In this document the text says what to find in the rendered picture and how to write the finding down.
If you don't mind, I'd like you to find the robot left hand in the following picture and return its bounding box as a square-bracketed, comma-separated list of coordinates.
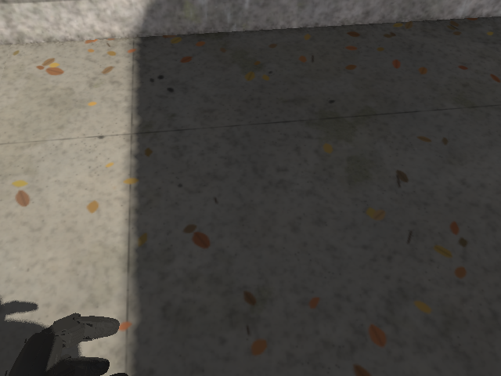
[5, 313, 128, 376]

